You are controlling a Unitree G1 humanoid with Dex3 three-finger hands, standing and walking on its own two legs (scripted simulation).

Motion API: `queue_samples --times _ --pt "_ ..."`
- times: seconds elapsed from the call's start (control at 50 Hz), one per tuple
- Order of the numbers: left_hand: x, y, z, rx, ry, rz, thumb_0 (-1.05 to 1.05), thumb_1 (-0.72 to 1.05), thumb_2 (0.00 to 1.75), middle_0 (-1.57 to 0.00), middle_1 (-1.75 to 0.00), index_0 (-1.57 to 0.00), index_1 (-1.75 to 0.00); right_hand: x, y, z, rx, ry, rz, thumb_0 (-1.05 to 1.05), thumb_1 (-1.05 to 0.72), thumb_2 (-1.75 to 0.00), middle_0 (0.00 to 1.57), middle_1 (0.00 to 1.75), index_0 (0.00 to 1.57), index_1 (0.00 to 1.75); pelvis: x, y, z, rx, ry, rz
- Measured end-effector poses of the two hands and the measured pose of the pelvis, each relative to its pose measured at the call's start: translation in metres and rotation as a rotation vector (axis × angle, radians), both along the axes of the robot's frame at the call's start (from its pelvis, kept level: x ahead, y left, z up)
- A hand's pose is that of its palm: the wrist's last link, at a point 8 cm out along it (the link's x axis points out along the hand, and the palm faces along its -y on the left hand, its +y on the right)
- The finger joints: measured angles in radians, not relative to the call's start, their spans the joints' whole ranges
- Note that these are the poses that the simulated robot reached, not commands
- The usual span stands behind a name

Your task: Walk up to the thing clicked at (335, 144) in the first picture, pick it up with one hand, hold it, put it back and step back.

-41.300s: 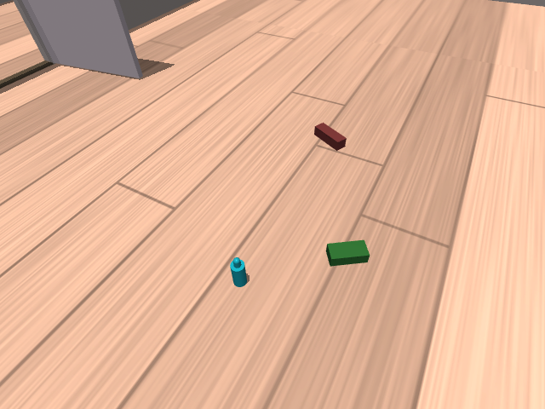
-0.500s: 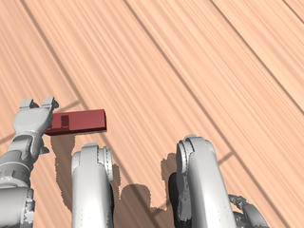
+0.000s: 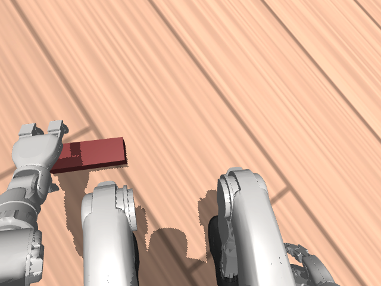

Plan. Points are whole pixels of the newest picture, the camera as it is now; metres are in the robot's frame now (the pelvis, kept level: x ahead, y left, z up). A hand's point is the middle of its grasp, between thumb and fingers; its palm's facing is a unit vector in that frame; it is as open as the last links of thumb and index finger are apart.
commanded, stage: rise first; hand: left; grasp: from above
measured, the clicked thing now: (87, 155) +0.43 +0.25 -0.30
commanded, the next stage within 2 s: approach in 1.66 s
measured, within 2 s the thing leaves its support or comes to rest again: neither
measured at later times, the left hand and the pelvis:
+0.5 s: hand (50, 162) +0.39 +0.30 -0.18, palm faces -0.42 -0.07 -0.90, open 14.2 cm; pelvis +0.00 +0.00 -0.01, yaw +0 degrees
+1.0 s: hand (49, 164) +0.39 +0.30 -0.18, palm faces -0.43 -0.06 -0.90, open 14.1 cm; pelvis +0.00 +0.00 -0.01, yaw +0 degrees
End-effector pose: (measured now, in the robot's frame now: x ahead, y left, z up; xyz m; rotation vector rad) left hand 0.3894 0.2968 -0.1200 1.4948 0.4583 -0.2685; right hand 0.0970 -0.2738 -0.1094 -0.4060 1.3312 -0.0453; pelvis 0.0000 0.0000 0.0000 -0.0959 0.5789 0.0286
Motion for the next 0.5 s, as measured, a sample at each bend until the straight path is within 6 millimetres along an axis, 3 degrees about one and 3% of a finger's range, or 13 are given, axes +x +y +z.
queue_samples --times 0.34,0.5 --pt "0.001 -0.002 -0.008 -0.023 0.003 -0.007 0.0 -0.55 1.06 -0.09 -0.98 -0.07 -1.0 -0.014 -0.006 -0.004 -0.011 0.042 -0.001 0.0 -0.91 -0.9 0.2 0.3 0.21 0.3 0.0 -0.001 -0.007 -0.001 -0.012 -0.004" --pt "0.004 0.0 -0.002 0.0 -0.029 -0.011 0.0 -0.56 1.06 -0.1 -0.97 -0.07 -1.0 -0.013 -0.006 -0.004 -0.015 0.032 -0.007 0.0 -0.91 -0.9 0.2 0.3 0.21 0.3 0.0 -0.001 -0.009 -0.001 -0.011 -0.002"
